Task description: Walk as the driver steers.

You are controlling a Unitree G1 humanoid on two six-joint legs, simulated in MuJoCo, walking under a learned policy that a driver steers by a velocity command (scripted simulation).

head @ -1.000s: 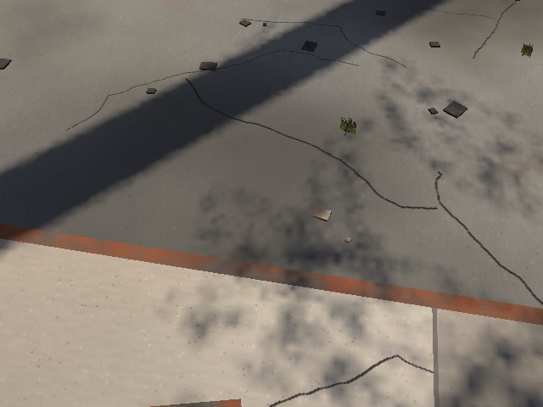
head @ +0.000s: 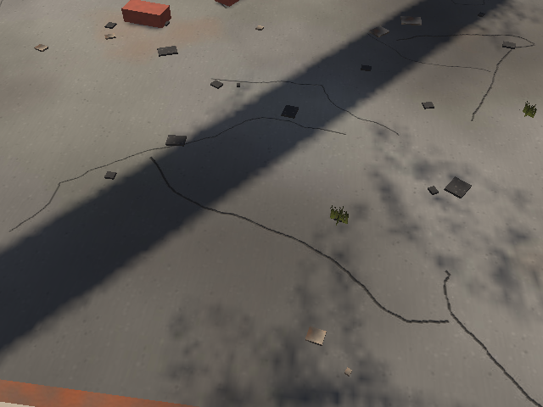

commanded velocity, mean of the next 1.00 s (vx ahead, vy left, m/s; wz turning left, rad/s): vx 0.40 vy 0.00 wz -0.30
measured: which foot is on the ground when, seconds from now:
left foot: down 0.00-0.32, up 0.34-0.76, down 0.78-1.00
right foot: up 0.00-0.28, down 0.30-0.78, up 0.80-1.00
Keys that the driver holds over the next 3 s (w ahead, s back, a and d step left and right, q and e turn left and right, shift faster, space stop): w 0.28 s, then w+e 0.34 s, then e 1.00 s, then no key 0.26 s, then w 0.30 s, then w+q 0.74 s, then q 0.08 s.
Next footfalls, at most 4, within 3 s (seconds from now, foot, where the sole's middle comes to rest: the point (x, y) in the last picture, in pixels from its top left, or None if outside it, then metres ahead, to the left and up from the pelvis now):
0.30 right None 0.33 -0.16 -0.78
0.78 left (267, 367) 0.62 0.02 -0.78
1.24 right None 0.49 -0.21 -0.78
1.74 left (287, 366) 0.62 -0.03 -0.78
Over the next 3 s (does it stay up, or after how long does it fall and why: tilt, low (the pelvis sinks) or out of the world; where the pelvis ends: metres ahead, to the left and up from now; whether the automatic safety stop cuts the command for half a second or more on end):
stays up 0.87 -0.34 -0.01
